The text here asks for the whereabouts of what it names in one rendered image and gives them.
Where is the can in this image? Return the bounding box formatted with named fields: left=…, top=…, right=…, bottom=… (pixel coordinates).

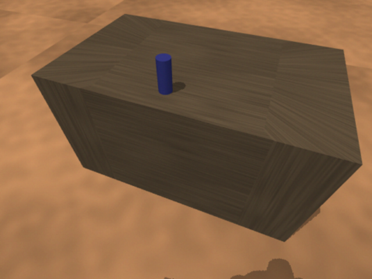
left=155, top=53, right=173, bottom=95

